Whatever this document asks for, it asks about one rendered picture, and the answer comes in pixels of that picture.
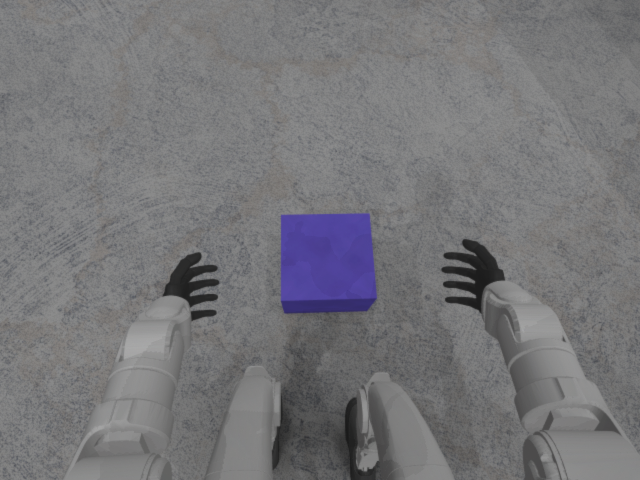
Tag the left robot thigh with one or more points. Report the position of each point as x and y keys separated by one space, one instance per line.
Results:
x=243 y=448

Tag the robot left upper arm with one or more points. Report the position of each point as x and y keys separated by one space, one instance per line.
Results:
x=147 y=466

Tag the robot left forearm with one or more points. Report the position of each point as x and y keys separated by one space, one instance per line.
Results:
x=135 y=416

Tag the robot right upper arm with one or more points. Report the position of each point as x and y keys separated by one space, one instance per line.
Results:
x=579 y=455

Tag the robot right hand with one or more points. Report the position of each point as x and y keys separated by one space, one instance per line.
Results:
x=486 y=272

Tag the robot right forearm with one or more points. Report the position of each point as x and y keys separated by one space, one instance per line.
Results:
x=552 y=390

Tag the carton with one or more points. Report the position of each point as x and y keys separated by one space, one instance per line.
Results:
x=327 y=263

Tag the robot left hand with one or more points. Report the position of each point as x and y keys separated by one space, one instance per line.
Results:
x=181 y=286

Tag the right robot shin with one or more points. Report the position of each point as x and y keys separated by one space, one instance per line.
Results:
x=366 y=452

